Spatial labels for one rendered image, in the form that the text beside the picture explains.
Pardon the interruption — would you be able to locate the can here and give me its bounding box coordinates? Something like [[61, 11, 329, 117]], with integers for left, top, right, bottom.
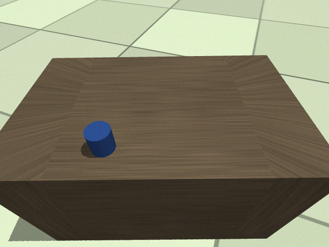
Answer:
[[83, 121, 116, 157]]

